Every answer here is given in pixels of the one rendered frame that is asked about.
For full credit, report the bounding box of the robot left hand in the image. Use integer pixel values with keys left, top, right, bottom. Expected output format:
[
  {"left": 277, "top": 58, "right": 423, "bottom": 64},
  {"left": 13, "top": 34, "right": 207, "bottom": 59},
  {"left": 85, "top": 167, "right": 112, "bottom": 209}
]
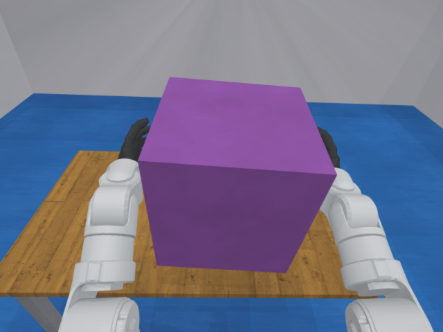
[{"left": 118, "top": 118, "right": 151, "bottom": 162}]

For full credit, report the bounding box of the right robot upper arm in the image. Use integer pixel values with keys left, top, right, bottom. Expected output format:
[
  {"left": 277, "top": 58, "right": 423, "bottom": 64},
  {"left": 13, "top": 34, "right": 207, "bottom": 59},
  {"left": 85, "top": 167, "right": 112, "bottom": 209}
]
[{"left": 345, "top": 297, "right": 431, "bottom": 332}]

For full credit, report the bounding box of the left robot forearm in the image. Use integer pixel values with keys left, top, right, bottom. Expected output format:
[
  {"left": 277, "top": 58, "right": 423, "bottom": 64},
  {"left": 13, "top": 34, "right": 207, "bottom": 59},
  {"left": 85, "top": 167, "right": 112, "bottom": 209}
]
[{"left": 58, "top": 158, "right": 143, "bottom": 332}]

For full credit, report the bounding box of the carton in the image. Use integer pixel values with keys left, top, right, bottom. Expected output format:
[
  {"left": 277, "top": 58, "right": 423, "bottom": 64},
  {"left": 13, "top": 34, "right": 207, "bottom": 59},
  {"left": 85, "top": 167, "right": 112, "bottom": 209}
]
[{"left": 138, "top": 77, "right": 337, "bottom": 273}]

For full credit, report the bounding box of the right robot forearm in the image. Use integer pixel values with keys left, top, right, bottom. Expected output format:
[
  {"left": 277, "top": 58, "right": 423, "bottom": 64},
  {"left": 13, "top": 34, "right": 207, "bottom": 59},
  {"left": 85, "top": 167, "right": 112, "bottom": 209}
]
[{"left": 319, "top": 168, "right": 434, "bottom": 332}]

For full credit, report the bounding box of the table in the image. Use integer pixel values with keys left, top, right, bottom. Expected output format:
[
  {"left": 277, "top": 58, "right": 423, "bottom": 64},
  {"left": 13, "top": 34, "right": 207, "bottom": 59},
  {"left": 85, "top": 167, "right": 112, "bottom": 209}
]
[{"left": 0, "top": 151, "right": 378, "bottom": 332}]

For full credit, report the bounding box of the left robot upper arm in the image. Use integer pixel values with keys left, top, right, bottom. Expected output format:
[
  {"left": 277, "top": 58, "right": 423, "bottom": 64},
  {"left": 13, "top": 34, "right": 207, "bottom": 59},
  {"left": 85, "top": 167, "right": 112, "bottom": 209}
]
[{"left": 60, "top": 297, "right": 140, "bottom": 332}]

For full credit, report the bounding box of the robot right hand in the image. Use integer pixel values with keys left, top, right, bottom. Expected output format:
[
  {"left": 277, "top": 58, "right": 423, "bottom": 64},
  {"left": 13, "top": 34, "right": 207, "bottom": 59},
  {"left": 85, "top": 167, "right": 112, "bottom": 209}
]
[{"left": 317, "top": 127, "right": 340, "bottom": 168}]

